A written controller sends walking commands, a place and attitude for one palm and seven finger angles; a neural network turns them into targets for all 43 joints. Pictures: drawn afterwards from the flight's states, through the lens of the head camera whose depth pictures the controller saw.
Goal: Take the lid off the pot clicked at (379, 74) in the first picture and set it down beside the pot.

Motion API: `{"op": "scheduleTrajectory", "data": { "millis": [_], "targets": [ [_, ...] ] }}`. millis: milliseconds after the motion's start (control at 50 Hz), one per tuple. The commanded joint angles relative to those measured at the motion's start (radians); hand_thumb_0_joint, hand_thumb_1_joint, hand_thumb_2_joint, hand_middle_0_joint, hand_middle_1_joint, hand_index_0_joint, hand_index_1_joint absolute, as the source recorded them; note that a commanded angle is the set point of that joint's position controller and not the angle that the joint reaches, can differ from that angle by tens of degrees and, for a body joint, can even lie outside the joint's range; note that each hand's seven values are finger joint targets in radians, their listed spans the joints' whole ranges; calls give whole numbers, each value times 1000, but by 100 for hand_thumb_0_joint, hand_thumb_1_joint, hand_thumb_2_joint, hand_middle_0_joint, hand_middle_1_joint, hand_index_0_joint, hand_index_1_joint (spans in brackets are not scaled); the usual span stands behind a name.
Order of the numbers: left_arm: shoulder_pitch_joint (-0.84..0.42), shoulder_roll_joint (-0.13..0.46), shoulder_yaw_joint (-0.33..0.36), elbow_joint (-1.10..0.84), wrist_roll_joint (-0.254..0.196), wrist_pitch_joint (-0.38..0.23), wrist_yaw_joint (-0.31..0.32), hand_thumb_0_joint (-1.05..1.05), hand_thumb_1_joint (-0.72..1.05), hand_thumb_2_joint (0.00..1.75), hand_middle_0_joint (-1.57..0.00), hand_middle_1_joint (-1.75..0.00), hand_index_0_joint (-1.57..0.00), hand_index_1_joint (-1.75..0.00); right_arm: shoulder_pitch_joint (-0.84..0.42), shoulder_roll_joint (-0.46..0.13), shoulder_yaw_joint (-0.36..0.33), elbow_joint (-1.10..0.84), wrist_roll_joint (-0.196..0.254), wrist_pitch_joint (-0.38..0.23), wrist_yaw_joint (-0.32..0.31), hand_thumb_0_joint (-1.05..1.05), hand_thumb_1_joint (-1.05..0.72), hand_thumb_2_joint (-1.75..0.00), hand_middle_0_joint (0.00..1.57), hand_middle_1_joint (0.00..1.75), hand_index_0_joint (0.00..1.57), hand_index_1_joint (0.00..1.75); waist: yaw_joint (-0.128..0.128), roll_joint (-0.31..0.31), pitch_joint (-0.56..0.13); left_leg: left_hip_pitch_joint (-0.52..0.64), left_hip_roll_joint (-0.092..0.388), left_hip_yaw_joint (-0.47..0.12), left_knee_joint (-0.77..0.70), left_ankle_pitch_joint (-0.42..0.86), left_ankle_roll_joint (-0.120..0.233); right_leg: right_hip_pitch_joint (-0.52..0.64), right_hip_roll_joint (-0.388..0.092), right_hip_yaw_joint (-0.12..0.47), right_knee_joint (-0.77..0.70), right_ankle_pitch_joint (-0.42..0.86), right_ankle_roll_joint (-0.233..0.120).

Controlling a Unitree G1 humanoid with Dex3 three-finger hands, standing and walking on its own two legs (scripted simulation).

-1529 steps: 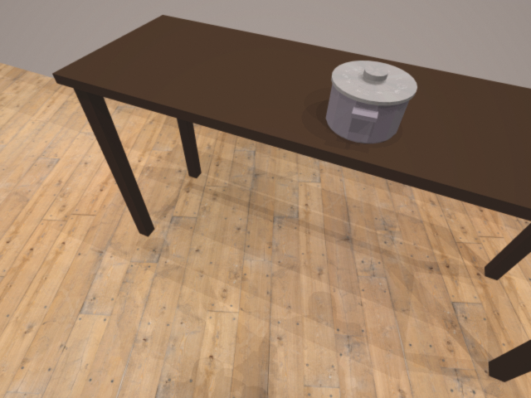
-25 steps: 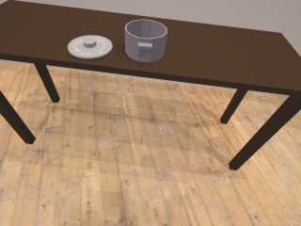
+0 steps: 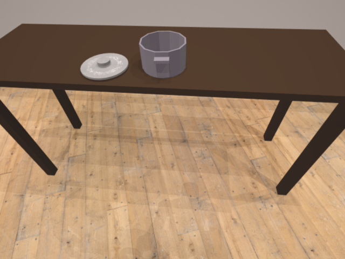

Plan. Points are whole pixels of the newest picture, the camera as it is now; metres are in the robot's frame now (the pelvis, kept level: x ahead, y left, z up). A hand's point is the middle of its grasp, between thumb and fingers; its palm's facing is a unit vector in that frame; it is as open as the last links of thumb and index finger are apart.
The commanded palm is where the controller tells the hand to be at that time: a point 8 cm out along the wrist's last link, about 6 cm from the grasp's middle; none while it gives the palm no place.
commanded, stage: let the arm hang, fingers relaxed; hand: left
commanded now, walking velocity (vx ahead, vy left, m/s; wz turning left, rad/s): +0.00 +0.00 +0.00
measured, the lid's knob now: (103, 61) +0.79 +0.31 +0.05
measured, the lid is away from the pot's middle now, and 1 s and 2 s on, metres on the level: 0.24 0.24 0.24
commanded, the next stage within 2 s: look to check the result in 0.78 s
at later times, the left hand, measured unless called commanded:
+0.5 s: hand out of the picture +0.01 +0.16 -0.17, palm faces +0.06 -0.98 -0.20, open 7.3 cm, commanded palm none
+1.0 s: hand out of the picture +0.03 +0.16 -0.18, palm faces +0.05 -0.98 -0.20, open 7.3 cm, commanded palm none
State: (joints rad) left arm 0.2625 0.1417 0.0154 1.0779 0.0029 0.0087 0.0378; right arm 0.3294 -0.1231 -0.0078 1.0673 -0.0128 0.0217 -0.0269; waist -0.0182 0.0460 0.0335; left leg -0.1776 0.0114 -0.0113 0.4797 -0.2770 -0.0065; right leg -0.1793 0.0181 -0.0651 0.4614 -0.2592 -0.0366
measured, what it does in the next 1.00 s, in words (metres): stands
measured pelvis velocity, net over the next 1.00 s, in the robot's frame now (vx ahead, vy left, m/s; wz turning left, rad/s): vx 0.03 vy -0.01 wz -0.01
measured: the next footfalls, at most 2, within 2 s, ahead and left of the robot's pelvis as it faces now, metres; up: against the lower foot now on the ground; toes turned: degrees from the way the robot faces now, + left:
none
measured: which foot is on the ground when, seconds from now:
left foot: down 0.00-1.00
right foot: down 0.00-1.00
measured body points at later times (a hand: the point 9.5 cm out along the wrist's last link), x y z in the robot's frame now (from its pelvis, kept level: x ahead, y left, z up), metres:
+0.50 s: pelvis +0.01 -0.01 +0.00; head +0.03 -0.02 +0.45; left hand +0.01 +0.21 -0.16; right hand -0.02 -0.22 -0.16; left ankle -0.01 +0.12 -0.74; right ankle +0.00 -0.09 -0.74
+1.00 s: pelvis +0.03 -0.01 +0.00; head +0.04 -0.01 +0.45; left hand +0.03 +0.21 -0.16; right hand +0.00 -0.21 -0.16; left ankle -0.01 +0.12 -0.74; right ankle +0.00 -0.09 -0.74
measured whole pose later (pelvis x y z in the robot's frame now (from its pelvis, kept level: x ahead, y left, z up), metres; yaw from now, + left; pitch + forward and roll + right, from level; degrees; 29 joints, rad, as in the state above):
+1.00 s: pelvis +0.03 -0.01 +0.00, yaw +0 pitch +0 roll +0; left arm 0.28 0.13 0.03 1.12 0.00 0.00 0.05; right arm 0.31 -0.11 -0.02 1.11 -0.01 0.01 -0.05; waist -0.01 0.01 0.03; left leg -0.15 0.03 -0.01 0.46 -0.30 -0.02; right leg -0.15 0.03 -0.06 0.44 -0.28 -0.04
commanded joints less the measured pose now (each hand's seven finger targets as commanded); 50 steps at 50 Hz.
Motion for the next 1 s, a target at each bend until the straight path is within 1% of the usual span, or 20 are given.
{"op": "scheduleTrajectory", "data": {
  "millis": [0,100,180,240,260,300,320,380,440,480,500,540,580,660,720,780,820,860,900,980],
  "targets": [
    [33,103,23,-28,-3,-13,8,0,90,90,-20,-30,-20,-30,83,-84,-24,-5,3,-16,-14,0,-90,-90,20,30,20,30,6,-42,72,-78,75,-57,-86,118,48,-16,-102,111,-113,62,-20],
    [38,91,29,-16,-3,-14,7,0,90,90,-20,-30,-20,-30,83,-68,-26,6,2,-19,-18,0,-90,-90,20,30,20,30,9,-3,55,-82,76,-56,-85,125,46,6,-104,111,-110,82,-22],
    [34,88,30,-11,-3,-17,5,0,90,90,-20,-30,-20,-30,87,-67,-26,13,1,-20,-20,0,-90,-90,20,30,20,30,5,-23,38,-72,75,-49,-80,142,42,22,-109,112,-109,123,-22],
    [35,82,30,-6,-2,-16,5,0,90,90,-20,-30,-20,-30,84,-64,-27,15,0,-17,-21,0,-90,-90,20,30,20,30,5,-17,69,-70,75,-48,-82,127,42,-7,-106,116,-121,89,-22],
    [37,81,29,-5,-2,-17,5,0,90,90,-20,-30,-20,-30,89,-66,-27,14,0,-17,-21,0,-90,-90,20,30,20,30,2,-31,59,-63,77,-47,-80,129,41,-4,-106,117,-122,95,-23],
    [36,83,30,-3,-3,-17,6,0,90,90,-20,-30,-20,-30,91,-65,-27,16,2,-17,-22,0,-90,-90,20,30,20,30,3,-15,62,-66,77,-50,-81,132,41,-1,-105,115,-122,95,-23],
    [39,81,30,-2,-3,-17,5,0,90,90,-20,-30,-20,-30,89,-66,-26,17,2,-16,-22,0,-90,-90,20,30,20,30,2,-36,57,-64,76,-47,-80,128,41,2,-105,118,-125,90,-22],
    [49,78,30,4,-4,-21,6,0,90,90,-20,-30,-20,-30,89,-70,-27,19,3,-20,-23,0,-90,-90,20,30,20,30,3,-30,22,-41,77,-40,-74,163,39,25,-112,117,-117,152,-22],
    [47,75,30,5,-4,-20,7,0,90,90,-20,-30,-20,-30,92,-67,-27,22,3,-18,-24,0,-90,-90,20,30,20,30,0,-41,31,-46,77,-43,-75,159,39,23,-106,114,-118,142,-21],
    [57,70,30,9,-4,-22,8,0,90,90,-20,-30,-20,-30,90,-66,-27,22,3,-20,-25,0,-90,-90,20,30,20,30,1,-37,17,-32,80,-40,-73,181,39,27,-109,112,-112,181,-20],
    [57,69,29,8,-3,-20,9,0,90,90,-20,-30,-20,-30,88,-64,-27,22,4,-17,-26,0,-90,-90,20,30,20,30,0,-31,40,-34,79,-41,-72,169,38,7,-107,110,-114,164,-20],
    [56,69,30,10,-3,-21,8,0,90,90,-20,-30,-20,-30,92,-63,-26,26,4,-19,-26,0,-90,-90,20,30,20,30,0,-18,38,-38,83,-43,-77,181,40,18,-106,110,-110,182,-20],
    [62,68,30,9,-4,-23,9,0,90,90,-20,-30,-20,-30,89,-63,-27,26,5,-21,-27,0,-90,-90,20,30,20,30,2,-33,26,-33,82,-42,-75,202,39,34,-107,107,-102,221,-18],
    [69,65,30,11,-4,-24,10,0,90,90,-20,-30,-20,-30,87,-63,-27,26,5,-21,-29,0,-90,-90,20,30,20,30,1,-38,21,-25,82,-39,-73,200,39,33,-109,109,-104,230,-16],
    [66,63,29,9,-3,-22,10,0,90,90,-20,-30,-20,-30,84,-58,-29,27,5,-20,-28,0,-90,-90,20,30,20,30,2,-29,51,-32,84,-42,-78,197,40,14,-105,105,-105,211,-15],
    [72,64,29,10,-3,-24,10,0,90,90,-20,-30,-20,-30,82,-61,-29,29,5,-22,-29,0,-90,-90,20,30,20,30,2,-38,27,-18,85,-38,-76,216,40,33,-109,106,-101,249,-14],
    [66,66,29,7,-3,-22,10,0,90,90,-20,-30,-20,-30,83,-60,-28,30,6,-21,-29,0,-90,-90,20,30,20,30,1,-40,49,-30,86,-41,-83,196,40,21,-105,106,-105,215,-14],
    [73,64,29,9,-3,-25,9,0,90,90,-20,-30,-20,-30,79,-63,-29,29,5,-23,-30,0,-90,-90,20,30,20,30,2,-43,22,-11,87,-38,-77,227,41,36,-108,107,-99,260,-13],
    [68,67,29,5,-2,-23,10,0,90,90,-20,-30,-20,-30,79,-63,-30,28,7,-22,-30,0,-90,-90,20,30,20,30,2,-34,35,-18,86,-40,-81,214,40,28,-107,104,-101,241,-12],
    [70,68,29,6,-3,-25,10,0,90,90,-20,-30,-20,-30,77,-68,-29,29,5,-24,-32,0,-90,-90,20,30,20,30,1,-33,15,-1,86,-37,-78,242,39,45,-109,108,-96,287,-12]
  ]
}}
